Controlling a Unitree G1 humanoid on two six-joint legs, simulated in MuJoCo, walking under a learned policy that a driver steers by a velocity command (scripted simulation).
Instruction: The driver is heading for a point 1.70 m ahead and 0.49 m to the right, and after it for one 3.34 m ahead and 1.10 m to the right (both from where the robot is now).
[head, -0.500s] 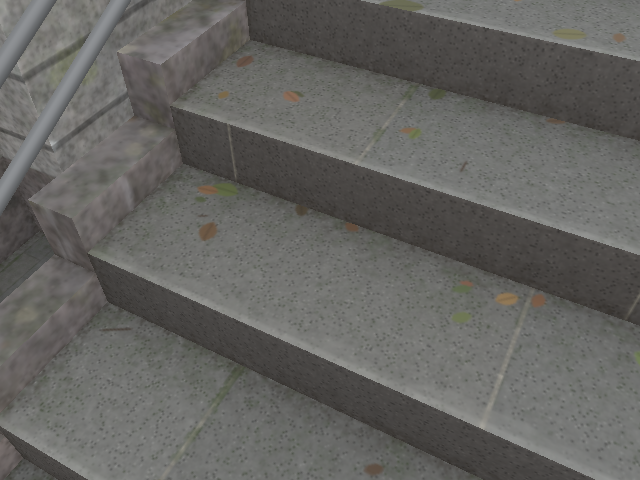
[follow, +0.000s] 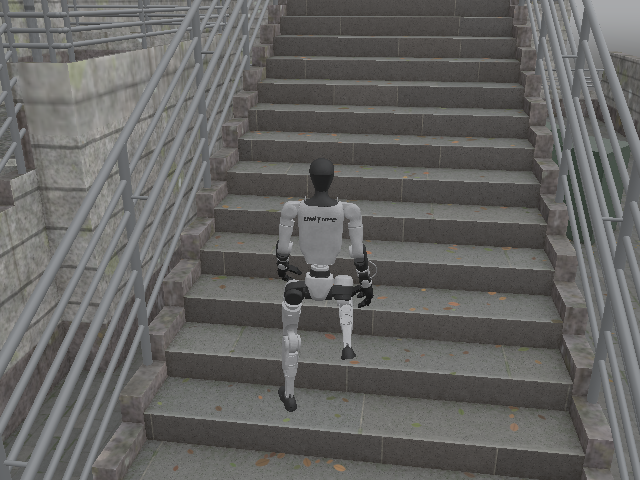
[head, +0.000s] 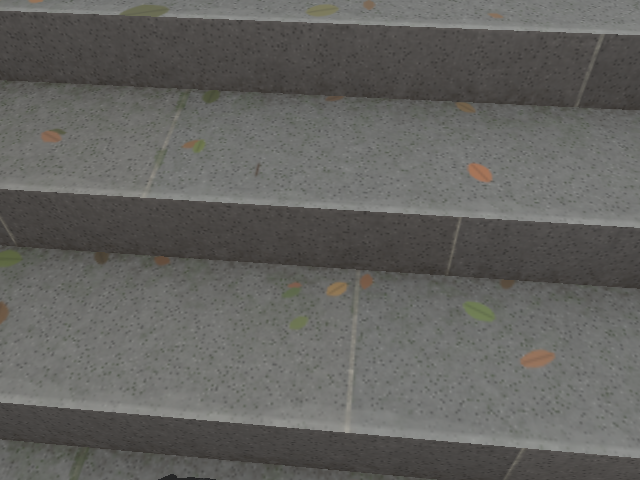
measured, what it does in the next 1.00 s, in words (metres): steps to the right, turning right: right foot 0.16 m higher, then left foot 0.16 m lower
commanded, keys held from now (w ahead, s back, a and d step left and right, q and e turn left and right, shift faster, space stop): e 0.48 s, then no key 0.14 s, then w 0.30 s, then w+q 0.08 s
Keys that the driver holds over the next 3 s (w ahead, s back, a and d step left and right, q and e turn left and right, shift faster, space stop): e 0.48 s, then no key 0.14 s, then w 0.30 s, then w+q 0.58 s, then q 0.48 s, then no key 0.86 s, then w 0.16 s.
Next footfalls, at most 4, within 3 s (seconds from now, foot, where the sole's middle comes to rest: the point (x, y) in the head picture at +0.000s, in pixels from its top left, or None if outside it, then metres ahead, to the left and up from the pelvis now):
0.14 right None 0.07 -0.23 -0.62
0.44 left None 0.02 -0.07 -0.78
0.94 right None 0.15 -0.57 -0.62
1.64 left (610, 391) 0.52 -0.47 -0.45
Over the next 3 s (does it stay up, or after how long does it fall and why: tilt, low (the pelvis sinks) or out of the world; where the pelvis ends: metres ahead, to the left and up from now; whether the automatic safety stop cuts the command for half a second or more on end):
stays up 0.51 -0.61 0.32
